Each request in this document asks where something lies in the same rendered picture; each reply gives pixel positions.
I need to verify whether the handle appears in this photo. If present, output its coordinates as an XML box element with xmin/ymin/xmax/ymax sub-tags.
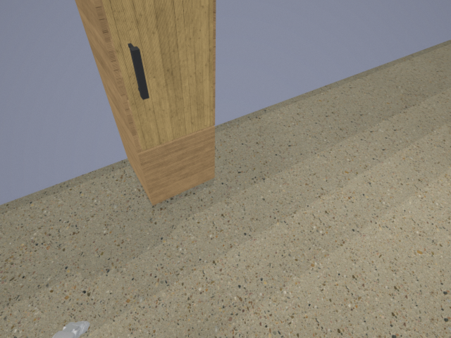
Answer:
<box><xmin>128</xmin><ymin>43</ymin><xmax>149</xmax><ymax>100</ymax></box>

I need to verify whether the cupboard door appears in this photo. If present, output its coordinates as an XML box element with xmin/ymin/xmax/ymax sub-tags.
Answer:
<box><xmin>102</xmin><ymin>0</ymin><xmax>214</xmax><ymax>150</ymax></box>

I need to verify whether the left robot hand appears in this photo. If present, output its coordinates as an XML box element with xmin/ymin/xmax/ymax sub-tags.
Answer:
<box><xmin>52</xmin><ymin>321</ymin><xmax>89</xmax><ymax>338</ymax></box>

